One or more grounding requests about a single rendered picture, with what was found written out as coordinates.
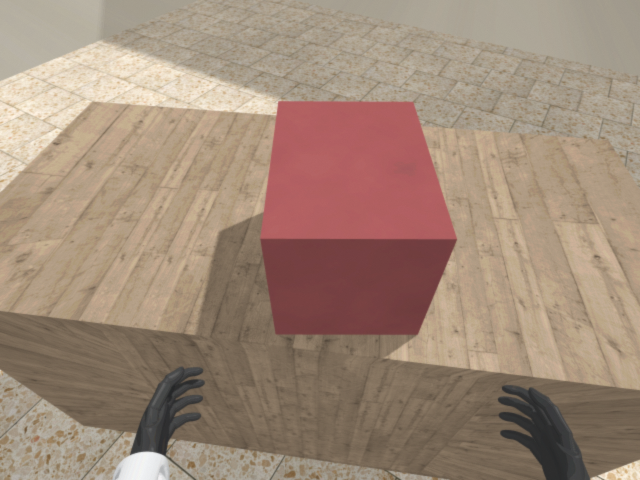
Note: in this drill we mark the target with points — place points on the pedestal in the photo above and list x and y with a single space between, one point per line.
130 246

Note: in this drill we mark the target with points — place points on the right robot hand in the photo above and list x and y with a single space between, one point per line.
552 441

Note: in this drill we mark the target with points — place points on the robot left forearm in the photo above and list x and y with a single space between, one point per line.
143 466

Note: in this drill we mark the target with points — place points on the left robot hand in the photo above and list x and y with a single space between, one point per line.
158 422

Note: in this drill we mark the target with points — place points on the carton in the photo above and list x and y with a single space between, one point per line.
356 233

